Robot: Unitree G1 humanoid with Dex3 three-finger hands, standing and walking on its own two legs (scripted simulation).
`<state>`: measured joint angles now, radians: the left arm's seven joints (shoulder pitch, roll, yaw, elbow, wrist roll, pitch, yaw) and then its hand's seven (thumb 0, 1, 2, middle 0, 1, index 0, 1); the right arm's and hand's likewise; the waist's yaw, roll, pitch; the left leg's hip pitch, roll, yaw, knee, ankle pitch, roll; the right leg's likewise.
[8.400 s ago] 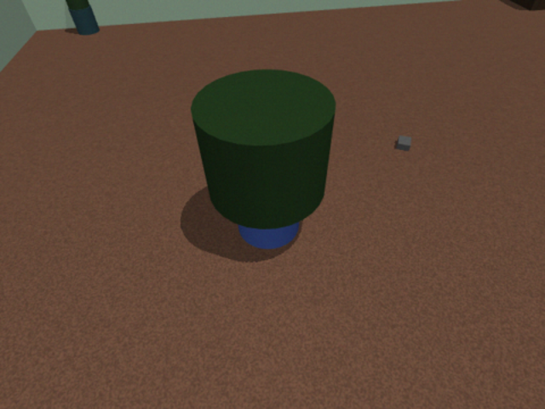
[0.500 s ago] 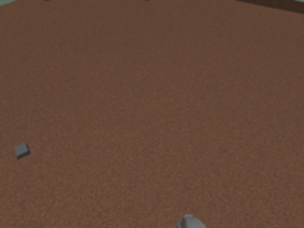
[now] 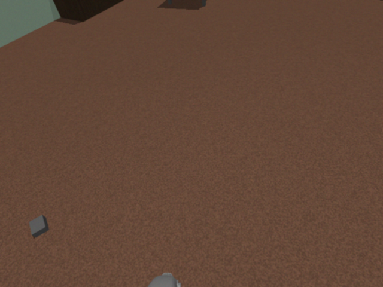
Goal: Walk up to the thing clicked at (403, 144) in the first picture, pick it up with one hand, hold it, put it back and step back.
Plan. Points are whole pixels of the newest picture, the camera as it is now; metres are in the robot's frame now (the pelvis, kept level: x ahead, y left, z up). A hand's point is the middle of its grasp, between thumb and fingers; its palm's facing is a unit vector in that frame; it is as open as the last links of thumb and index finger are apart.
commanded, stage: walk up
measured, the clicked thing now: (39, 225) +0.55 +0.96 -0.76
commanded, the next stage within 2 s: none
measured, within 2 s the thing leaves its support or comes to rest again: neither
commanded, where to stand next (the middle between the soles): +0.34 +0.02 m, yaw +0 degrees
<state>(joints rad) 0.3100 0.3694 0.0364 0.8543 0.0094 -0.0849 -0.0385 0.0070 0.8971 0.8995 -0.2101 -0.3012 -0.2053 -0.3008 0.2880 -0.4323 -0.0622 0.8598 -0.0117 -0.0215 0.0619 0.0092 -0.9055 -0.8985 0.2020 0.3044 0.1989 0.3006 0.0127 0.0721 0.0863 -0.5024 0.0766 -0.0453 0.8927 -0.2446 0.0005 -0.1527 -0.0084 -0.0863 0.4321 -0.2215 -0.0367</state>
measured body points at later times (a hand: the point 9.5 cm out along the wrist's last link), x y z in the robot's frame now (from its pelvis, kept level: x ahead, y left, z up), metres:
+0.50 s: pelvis +0.16 +0.06 +0.00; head +0.18 +0.08 +0.45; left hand +0.21 +0.38 -0.13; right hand +0.20 -0.26 -0.10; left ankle +0.16 +0.16 -0.74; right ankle +0.24 -0.11 -0.68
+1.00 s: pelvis +0.26 +0.02 -0.01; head +0.28 +0.01 +0.44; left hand +0.35 +0.33 -0.11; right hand +0.30 -0.29 -0.14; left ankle +0.34 +0.17 -0.72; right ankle +0.31 -0.08 -0.74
